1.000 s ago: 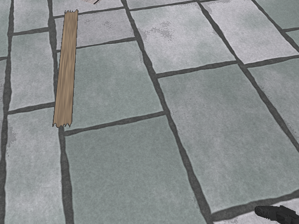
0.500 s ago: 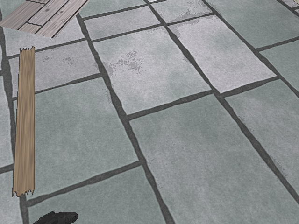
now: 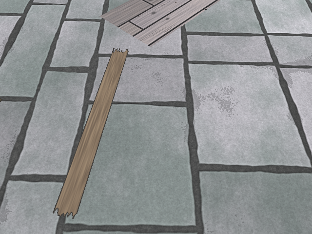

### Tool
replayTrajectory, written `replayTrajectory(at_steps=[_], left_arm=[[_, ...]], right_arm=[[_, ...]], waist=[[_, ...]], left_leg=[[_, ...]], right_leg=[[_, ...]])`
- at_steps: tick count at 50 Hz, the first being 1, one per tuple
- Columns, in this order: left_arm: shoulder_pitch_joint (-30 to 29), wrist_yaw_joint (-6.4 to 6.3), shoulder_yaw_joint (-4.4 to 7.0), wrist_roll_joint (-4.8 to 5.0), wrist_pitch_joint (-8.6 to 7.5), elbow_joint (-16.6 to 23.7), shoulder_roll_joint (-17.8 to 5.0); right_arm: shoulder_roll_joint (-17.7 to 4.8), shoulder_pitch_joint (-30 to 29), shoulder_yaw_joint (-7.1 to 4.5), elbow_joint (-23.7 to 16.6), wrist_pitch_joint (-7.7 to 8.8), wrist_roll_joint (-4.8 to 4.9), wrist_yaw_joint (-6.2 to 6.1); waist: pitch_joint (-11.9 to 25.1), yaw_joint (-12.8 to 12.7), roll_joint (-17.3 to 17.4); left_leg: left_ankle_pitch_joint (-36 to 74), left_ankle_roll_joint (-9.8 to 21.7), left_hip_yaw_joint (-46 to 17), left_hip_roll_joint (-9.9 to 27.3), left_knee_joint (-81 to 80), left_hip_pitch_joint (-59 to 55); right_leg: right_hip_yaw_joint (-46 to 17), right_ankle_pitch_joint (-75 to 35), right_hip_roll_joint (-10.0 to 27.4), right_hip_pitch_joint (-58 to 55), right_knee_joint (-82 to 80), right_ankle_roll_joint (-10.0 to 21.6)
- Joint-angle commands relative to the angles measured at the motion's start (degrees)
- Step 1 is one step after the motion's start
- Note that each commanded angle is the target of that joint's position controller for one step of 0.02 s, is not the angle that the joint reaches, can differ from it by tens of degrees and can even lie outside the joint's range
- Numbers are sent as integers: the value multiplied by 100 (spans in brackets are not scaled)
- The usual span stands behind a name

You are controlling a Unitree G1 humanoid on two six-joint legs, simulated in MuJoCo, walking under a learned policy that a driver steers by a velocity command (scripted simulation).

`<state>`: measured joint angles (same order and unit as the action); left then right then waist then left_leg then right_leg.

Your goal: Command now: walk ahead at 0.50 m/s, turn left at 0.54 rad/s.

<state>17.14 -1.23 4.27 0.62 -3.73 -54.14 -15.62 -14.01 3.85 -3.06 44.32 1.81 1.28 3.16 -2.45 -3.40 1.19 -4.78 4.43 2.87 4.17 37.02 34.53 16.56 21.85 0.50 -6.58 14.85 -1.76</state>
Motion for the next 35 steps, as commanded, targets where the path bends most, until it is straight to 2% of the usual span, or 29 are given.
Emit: replayTrajectory(at_steps=[1, 2, 3, 4, 5, 6, 7, 8, 9, 11, 13, 15, 18, 21, 23, 25, 26, 27, 28, 29, 30, 31, 32, 33, 34, 35], left_arm=[[-261, -69, 277, 63, 98, 361, -1225], [-327, -78, 247, 68, 115, 410, -1183], [-131, -57, 93, -148, 51, 559, -713], [177, 31, -78, -111, -173, 874, -188], [-571, 119, 17, 124, -401, 978, -733], [-887, 151, 32, 251, -505, 1106, -786], [-857, 103, 30, 150, -530, 1026, -735], [-791, 61, 91, -7, -487, 962, -814], [-678, 68, 119, -49, -405, 945, -834], [-659, 62, 113, -117, -275, 997, -704], [-989, 38, 80, -162, -209, 1141, -583], [-1432, 42, 43, -156, -210, 1298, -494], [-1975, 117, -20, -94, -261, 1479, -372], [-2323, 197, -15, -33, -327, 1662, -463], [-2346, 256, 18, -26, -386, 1718, -585], [-2085, 265, 80, -70, -447, 1688, -735], [-1654, 240, 134, -115, -482, 1584, -822], [-1068, 215, 194, -218, -523, 1511, -1003], [-233, 165, 262, -319, -499, 1464, -1378], [-65, 215, 289, -279, -369, 1327, -1500], [-326, 216, 177, -127, -268, 1510, -948], [-595, 165, 73, -103, -184, 1622, -592], [-900, 145, 16, -140, -102, 1626, -521], [-1067, 136, 1, -146, -52, 1593, -496], [-1162, 125, 10, -194, -30, 1551, -564], [-1230, 119, 38, -216, -34, 1510, -619]], right_arm=[[-834, 648, -329, -328, 29, 44, 31], [-1175, 1597, -531, -85, 14, 57, -45], [-1741, 2160, -688, 56, -44, 64, -183], [-2020, 1834, -676, -166, 38, 26, -154], [-1508, 1920, -521, -215, 110, -19, -102], [-1259, 1714, -456, -201, 185, -40, -107], [-1077, 1300, -400, -269, 235, -22, -103], [-881, 957, -343, -352, 251, -38, -123], [-813, 805, -306, -440, 253, -92, -152], [-911, 861, -326, -449, 269, -66, -216], [-1076, 1076, -371, -409, 275, -45, -303], [-1115, 1265, -381, -371, 240, -25, -373], [-1103, 1475, -378, -330, 181, -4, -413], [-1094, 1726, -378, -233, 142, 21, -421], [-1053, 1807, -370, -211, 97, 24, -452], [-1089, 1700, -391, -260, 22, -7, -500], [-1040, 1554, -374, -337, -9, -6, -511], [-866, 1400, -309, -473, -8, -24, -500], [-586, 1377, -202, -700, 4, -146, -512], [-422, 2662, -140, -731, 24, -11, -472], [-1123, 2684, -270, -488, -35, 50, -480], [-1373, 1932, -355, -607, -118, 44, -489], [-1334, 1603, -374, -678, -203, 9, -522], [-1271, 1464, -397, -760, -276, -31, -540], [-1074, 1566, -376, -780, -357, 8, -529], [-876, 1611, -330, -821, -403, 31, -532]], waist=[[468, 771, -618], [950, 1263, -448], [1374, 1220, 690], [2157, 633, 1505], [2050, 1050, 597], [1310, 962, 398], [818, 655, -170], [642, 442, -155], [570, 294, -33], [499, 218, -8], [364, 291, -4], [265, 447, 94], [196, 683, 316], [155, 818, 397], [182, 791, 427], [226, 614, 633], [447, 374, 687], [996, 68, 588], [1914, -181, -240], [2804, 398, -2170], [2466, 300, -1310], [1626, 107, -850], [1162, 207, -459], [800, 321, -479], [624, 467, -664], [533, 510, -831]], left_leg=[[-649, 383, 469, -590, -79, -1143], [-335, 608, 352, -794, -479, -2602], [-120, 965, -1392, 285, -545, -4190], [-1426, 2163, -4856, 1450, -1630, -5667], [-1587, 1878, -4857, 1474, -2172, -5610], [-1250, 1648, -4004, 1312, -2161, -4987], [-586, 1438, -3288, 1042, -2144, -4057], [-14, 1311, -2780, 827, -2179, -3378], [321, 1266, -2544, 682, -2298, -2945], [879, 1294, -2244, 551, -2440, -2543], [1188, 1256, -1961, 418, -2498, -2363], [1081, 1086, -1771, 229, -2457, -2296], [492, 834, -1692, 44, -2371, -2175], [261, 766, -2036, 191, -2123, -2437], [220, 733, -2371, 325, -1772, -2830], [1054, 577, -2589, 304, -1213, -3073], [1626, 415, -2547, 104, -732, -3083], [1750, 170, -2333, -225, 195, -2752], [19, -141, -1798, -690, 1891, -1753], [-3773, -446, -1491, -1316, 3468, -45], [-3344, -584, -1607, -734, 4085, 344], [-2930, -699, -1305, -575, 4164, 559], [-2633, -782, -1090, -383, 3984, 446], [-2452, -812, -1005, -224, 3730, 323], [-2331, -809, -883, -128, 3491, -51], [-2202, -821, -722, -127, 3196, -223]], right_leg=[[-266, -6311, 1575, 59, 1593, 722], [-165, -5802, 1326, 723, 2919, 505], [-191, -2379, 904, 2378, 4808, 234], [-1344, 1295, -353, 4495, 6540, -15], [-2222, 1061, -73, 5159, 6744, 154], [-2153, 549, 168, 5418, 6453, 312], [-2147, 90, 447, 5105, 5916, 328], [-2160, -168, 621, 4665, 5420, 283], [-2183, -338, 710, 4298, 5216, 233], [-2078, -541, 693, 4112, 4746, 52], [-1984, -1052, 597, 4253, 4102, -123], [-1961, -1777, 454, 4290, 3229, -212], [-1910, -2657, 177, 3923, 2049, -198], [-1985, -2766, 36, 3782, 1536, -110], [-2082, -2464, -16, 3747, 1262, -15], [-2036, -1975, -138, 3429, 1071, 152], [-1902, -2174, -205, 2845, 820, 288], [-2099, -2938, 189, 1693, 839, 560], [-3102, -4682, 1355, -9, 1282, 925], [-5388, -5028, 2756, -1613, 1197, 2069], [-5290, -3942, 2627, -1142, 1035, 1908], [-4208, -3785, 2259, -381, 947, 1629], [-3561, -3868, 1937, 410, 807, 1478], [-3171, -3871, 1728, 1054, 674, 1438], [-2764, -3744, 1540, 1628, 446, 1383], [-2489, -3751, 1435, 1922, 253, 1412]])
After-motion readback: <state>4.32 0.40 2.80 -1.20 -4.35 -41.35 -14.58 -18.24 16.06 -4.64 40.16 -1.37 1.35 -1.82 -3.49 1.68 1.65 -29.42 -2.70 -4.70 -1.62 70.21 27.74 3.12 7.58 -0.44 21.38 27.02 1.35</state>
